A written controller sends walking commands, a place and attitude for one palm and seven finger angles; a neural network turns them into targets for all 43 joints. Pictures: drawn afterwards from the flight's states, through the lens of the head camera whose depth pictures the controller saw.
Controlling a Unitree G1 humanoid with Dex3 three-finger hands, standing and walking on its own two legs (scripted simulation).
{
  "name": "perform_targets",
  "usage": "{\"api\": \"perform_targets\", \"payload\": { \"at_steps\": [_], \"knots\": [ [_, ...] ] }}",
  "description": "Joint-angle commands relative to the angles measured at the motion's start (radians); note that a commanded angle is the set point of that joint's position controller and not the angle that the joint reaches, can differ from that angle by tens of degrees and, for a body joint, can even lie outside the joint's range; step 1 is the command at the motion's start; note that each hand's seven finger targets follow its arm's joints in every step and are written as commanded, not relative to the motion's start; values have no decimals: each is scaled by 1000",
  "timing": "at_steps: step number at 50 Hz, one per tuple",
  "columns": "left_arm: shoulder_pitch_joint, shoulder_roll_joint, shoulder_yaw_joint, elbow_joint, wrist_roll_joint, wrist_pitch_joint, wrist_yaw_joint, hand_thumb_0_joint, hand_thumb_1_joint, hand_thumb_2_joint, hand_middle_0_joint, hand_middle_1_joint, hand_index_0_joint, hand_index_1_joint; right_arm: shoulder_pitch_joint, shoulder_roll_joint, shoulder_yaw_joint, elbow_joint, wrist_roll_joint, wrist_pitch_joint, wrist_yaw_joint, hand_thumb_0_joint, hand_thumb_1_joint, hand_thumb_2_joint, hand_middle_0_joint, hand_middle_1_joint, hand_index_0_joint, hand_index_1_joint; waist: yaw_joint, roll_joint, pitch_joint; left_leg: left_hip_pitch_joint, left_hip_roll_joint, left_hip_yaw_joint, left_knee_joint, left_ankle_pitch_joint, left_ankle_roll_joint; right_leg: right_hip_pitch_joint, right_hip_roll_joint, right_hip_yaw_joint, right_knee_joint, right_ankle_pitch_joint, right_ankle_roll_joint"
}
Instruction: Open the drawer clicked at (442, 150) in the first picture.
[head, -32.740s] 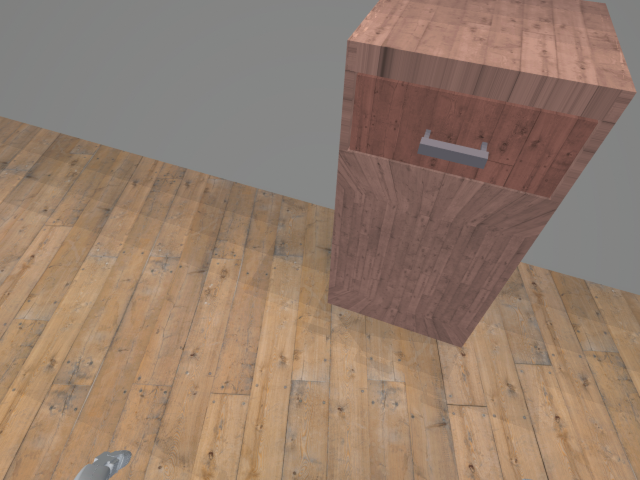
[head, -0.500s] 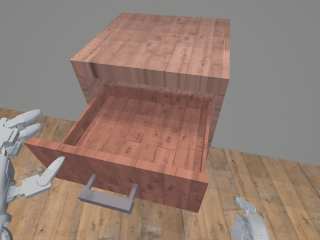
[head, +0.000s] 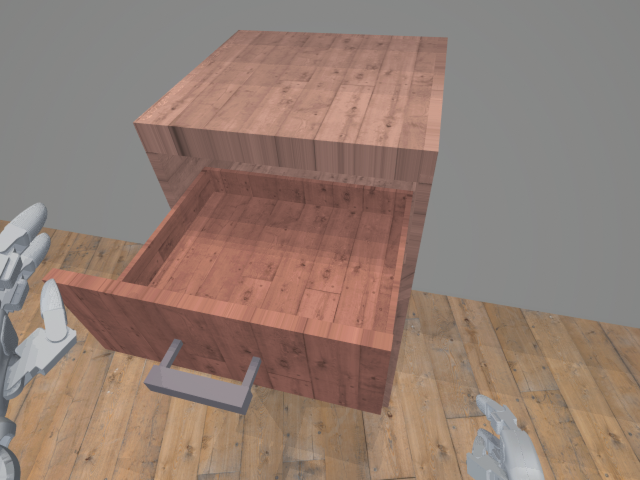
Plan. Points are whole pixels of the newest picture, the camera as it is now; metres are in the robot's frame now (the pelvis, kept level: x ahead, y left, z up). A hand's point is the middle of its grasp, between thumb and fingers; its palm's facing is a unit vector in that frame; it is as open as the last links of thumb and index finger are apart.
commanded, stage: step back with the hand held close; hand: left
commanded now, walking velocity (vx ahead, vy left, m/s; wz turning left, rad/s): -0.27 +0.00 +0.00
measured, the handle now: (206, 372) +0.24 +0.18 +0.02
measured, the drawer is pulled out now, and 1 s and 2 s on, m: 0.28 0.28 0.28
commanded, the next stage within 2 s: stop stepping back and stand still in 1.28 s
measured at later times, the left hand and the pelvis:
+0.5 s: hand (14, 384) +0.14 +0.26 +0.19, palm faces +0.34 -0.77 -0.53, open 7.4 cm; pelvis -0.06 +0.02 -0.01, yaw -1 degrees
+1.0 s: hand out of the picture +0.09 +0.25 +0.19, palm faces +0.38 -0.80 -0.47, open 7.4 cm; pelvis -0.12 +0.02 -0.02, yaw -3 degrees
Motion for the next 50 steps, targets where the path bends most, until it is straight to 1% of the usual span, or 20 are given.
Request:
{"api": "perform_targets", "payload": {
  "at_steps": [1,4,7,12,13,17,18,23,27,30,32,34,36,39,41,42,45,48,49,50],
  "knots": [
    [-46,198,164,-154,10,-119,21,0,900,900,-200,-300,-200,-300,-108,-104,-42,-158,7,-25,7,0,-900,-900,200,300,200,300,-53,-145,-39,34,21,17,52,168,54,-117,-212,172,-132,410,20],
    [40,170,146,-155,11,-124,15,0,900,900,-200,-300,-200,-300,-109,-115,-55,-170,9,-8,13,0,-900,-900,200,300,200,300,-58,-87,-134,49,54,20,22,314,54,-54,-208,117,-43,523,38],
    [80,186,162,-194,14,-119,22,0,900,900,-200,-300,-200,-300,-115,-119,-70,-190,14,19,17,0,-900,-900,200,300,200,300,-58,-99,-172,24,76,8,36,406,53,-42,-198,104,-3,513,44],
    [131,238,223,-278,14,-131,39,0,900,900,-200,-300,-200,-300,-127,-108,-75,-215,13,31,9,0,-900,-900,200,300,200,300,-52,-84,-180,-45,95,-34,10,380,55,-56,-176,99,32,389,39],
    [127,260,240,-295,14,-133,46,0,900,900,-200,-300,-200,-300,-133,-113,-77,-214,12,29,5,0,-900,-900,200,300,200,300,-52,-36,-181,-49,99,-44,-2,368,56,-66,-175,103,39,364,35],
    [150,246,236,-309,12,-139,54,0,900,900,-200,-300,-200,-300,-122,-108,-69,-223,6,19,3,0,-900,-900,200,300,200,300,-44,17,-162,-149,125,-81,-57,321,63,-41,-132,76,84,257,48],
    [143,257,246,-314,16,-140,57,0,900,900,-200,-300,-200,-300,-123,-114,-72,-219,4,14,0,0,-900,-900,200,300,200,300,-43,58,-162,-160,132,-83,-70,306,65,-41,-126,72,93,234,49],
    [131,230,229,-282,15,-140,62,0,900,900,-200,-300,-200,-300,-99,-119,-72,-206,2,-6,0,0,-900,-900,200,300,200,300,-48,31,-143,-253,143,-80,-84,145,74,-39,-123,89,118,156,49],
    [84,209,200,-275,18,-145,65,0,900,900,-200,-300,-200,-300,-83,-121,-65,-203,1,-16,2,0,-900,-900,200,300,200,300,-57,-42,-100,-317,121,-80,-61,-58,74,-92,-148,137,74,44,38],
    [44,214,187,-277,24,-147,74,0,900,900,-200,-300,-200,-300,-77,-120,-61,-197,-5,-24,0,0,-900,-900,200,300,200,300,-67,-103,-57,-276,77,-59,-2,-190,66,-218,-189,209,-51,-131,18],
    [24,213,176,-280,29,-152,79,0,900,900,-200,-300,-200,-300,-74,-119,-59,-191,-9,-28,1,0,-900,-900,200,300,200,300,-69,-123,-36,-226,56,-48,58,-198,57,-301,-215,239,-116,-231,4],
    [7,219,171,-313,33,-157,86,0,900,900,-200,-300,-200,-300,-67,-121,-56,-185,-15,-34,0,0,-900,-900,200,300,200,300,-72,-102,-40,-192,58,-53,58,-177,56,-323,-221,227,-114,-221,-6],
    [11,225,187,-330,38,-166,89,0,900,900,-200,-300,-200,-300,-74,-123,-51,-189,-20,-42,-1,0,-900,-900,200,300,200,300,-67,-46,-54,-229,99,-95,-37,-148,71,-261,-173,169,-34,-139,20],
    [33,227,216,-341,45,-179,92,0,900,900,-200,-300,-200,-300,-89,-121,-52,-202,-16,-57,-1,0,-900,-900,200,300,200,300,-52,137,-106,-408,223,-176,-195,-149,109,-56,-79,52,248,-37,58],
    [45,219,231,-305,48,-189,86,0,900,900,-200,-300,-200,-300,-86,-118,-59,-200,-18,-67,2,0,-900,-900,200,300,200,300,-49,144,-106,-530,276,-183,-245,-256,134,13,-53,44,385,-120,70],
    [40,217,235,-305,46,-187,86,0,900,900,-200,-300,-200,-300,-80,-114,-60,-197,-23,-69,4,0,-900,-900,200,300,200,300,-49,136,-86,-538,275,-177,-230,-202,138,-2,-55,46,395,-111,68],
    [49,204,216,-313,30,-189,71,0,900,900,-200,-300,-200,-300,-58,-117,-64,-161,-27,-82,13,0,-900,-900,200,300,200,300,-47,58,-121,-315,268,-141,-111,169,124,-116,-67,28,281,-96,67],
    [34,213,208,-318,28,-197,55,0,900,900,-200,-300,-200,-300,-63,-128,-61,-137,-38,-95,21,0,-900,-900,200,300,200,300,-47,106,-130,-214,274,-130,-84,320,121,-135,-64,12,181,-80,70],
    [14,201,193,-316,23,-201,48,0,900,900,-200,-300,-200,-300,-66,-121,-53,-130,-36,-98,26,0,-900,-900,200,300,200,300,-47,83,-139,-188,272,-135,-61,383,117,-131,-67,10,134,-48,70],
    [12,195,186,-330,21,-206,45,0,900,900,-200,-300,-200,-300,-65,-123,-55,-127,-26,-101,30,0,-900,-900,200,300,200,300,-44,72,-195,-127,254,-105,-3,469,102,-110,-79,26,74,76,64]
  ]
}}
